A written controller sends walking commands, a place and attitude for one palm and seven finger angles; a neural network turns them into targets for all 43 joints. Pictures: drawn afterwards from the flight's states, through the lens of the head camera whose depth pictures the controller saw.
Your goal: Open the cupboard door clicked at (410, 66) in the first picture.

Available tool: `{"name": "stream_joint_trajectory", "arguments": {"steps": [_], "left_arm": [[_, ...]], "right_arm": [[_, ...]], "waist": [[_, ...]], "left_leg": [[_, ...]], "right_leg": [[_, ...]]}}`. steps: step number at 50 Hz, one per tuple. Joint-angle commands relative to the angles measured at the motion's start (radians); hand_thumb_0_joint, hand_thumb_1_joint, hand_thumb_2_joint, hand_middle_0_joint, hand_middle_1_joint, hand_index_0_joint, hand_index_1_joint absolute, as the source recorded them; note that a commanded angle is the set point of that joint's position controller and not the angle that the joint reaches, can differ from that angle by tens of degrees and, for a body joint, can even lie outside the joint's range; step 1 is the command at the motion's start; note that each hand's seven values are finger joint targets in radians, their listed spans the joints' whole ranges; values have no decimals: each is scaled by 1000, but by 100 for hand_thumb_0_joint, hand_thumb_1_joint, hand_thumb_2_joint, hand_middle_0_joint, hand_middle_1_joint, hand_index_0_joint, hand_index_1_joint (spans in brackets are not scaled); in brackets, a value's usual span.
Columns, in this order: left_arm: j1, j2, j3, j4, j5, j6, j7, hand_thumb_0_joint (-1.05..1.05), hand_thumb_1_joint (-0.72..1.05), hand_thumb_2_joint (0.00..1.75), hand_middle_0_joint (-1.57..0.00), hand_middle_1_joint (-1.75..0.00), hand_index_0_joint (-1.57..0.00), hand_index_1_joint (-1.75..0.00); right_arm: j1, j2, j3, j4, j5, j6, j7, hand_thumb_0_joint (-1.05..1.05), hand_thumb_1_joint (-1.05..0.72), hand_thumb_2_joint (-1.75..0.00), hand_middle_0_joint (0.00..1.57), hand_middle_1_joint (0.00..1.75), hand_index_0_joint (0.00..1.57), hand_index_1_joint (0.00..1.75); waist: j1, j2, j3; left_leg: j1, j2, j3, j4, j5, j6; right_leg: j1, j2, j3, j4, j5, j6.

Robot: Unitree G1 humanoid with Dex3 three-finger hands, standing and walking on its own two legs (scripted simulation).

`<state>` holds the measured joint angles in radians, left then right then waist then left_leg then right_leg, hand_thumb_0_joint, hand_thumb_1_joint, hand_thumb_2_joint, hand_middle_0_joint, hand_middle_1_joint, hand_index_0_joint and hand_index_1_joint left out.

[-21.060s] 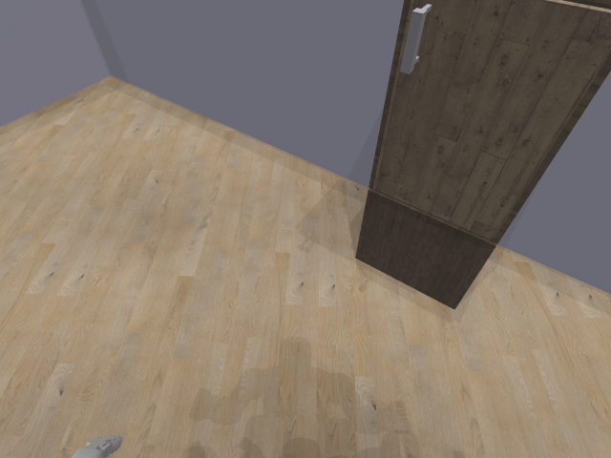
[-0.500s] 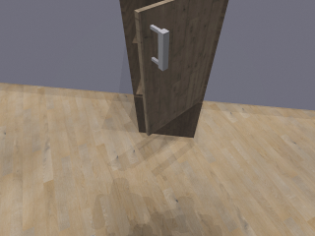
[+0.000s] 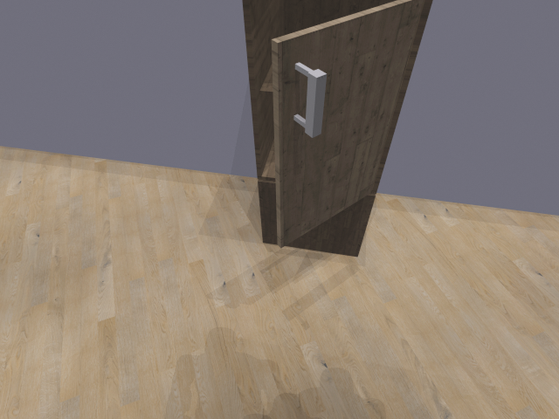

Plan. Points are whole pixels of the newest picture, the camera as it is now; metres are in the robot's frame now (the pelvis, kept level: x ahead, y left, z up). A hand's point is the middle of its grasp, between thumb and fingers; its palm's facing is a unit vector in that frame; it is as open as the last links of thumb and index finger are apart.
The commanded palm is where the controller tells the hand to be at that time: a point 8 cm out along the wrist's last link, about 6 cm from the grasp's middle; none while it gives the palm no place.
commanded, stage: let the arm hang, fingers relaxed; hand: left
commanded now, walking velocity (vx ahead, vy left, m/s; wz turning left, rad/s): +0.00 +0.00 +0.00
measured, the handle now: (307, 100) +0.63 -0.02 +0.13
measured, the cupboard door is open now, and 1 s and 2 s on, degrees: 47 47 47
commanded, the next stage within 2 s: look to check the result in 0.30 s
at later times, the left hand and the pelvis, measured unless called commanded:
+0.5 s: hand out of the picture +0.03 +0.20 -0.17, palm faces +0.01 -0.97 -0.25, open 7.3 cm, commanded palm none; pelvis +0.00 +0.01 +0.00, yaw +0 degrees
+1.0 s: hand out of the picture +0.09 +0.24 -0.15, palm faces -0.01 -0.94 -0.33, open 7.3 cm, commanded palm none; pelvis +0.02 +0.00 +0.00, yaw +0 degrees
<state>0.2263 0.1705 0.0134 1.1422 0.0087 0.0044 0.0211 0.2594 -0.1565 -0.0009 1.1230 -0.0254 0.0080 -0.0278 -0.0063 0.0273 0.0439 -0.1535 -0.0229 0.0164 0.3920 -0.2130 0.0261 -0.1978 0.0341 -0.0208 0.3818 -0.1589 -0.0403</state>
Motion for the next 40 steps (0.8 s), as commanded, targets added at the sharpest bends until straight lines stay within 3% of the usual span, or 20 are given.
{"name": "stream_joint_trajectory", "arguments": {"steps": [1,13,40], "left_arm": [[37,118,24,-29,2,-16,10,0,90,90,-20,-30,-20,-30],[29,132,31,-35,3,-24,10,0,90,90,-20,-30,-20,-30],[-113,288,40,-52,3,-42,-2,0,90,90,-20,-30,-20,-30]], "right_arm": [[67,-112,-22,-21,2,-14,-8,0,-90,-90,20,30,20,30],[58,-127,-29,-20,5,-21,-8,0,-90,-90,20,30,20,30],[-113,-295,-41,-42,7,-31,5,0,-90,-90,20,30,20,30]], "waist": [[1,-20,39],[1,-17,20],[0,-23,-47]], "left_leg": [[-80,116,-108,-105,-47,20],[-70,119,-113,-100,-8,21],[27,133,-118,-125,103,13]], "right_leg": [[1,-118,123,-78,-81,-15],[13,-125,119,-60,-38,-17],[67,-147,133,-92,75,-19]]}}
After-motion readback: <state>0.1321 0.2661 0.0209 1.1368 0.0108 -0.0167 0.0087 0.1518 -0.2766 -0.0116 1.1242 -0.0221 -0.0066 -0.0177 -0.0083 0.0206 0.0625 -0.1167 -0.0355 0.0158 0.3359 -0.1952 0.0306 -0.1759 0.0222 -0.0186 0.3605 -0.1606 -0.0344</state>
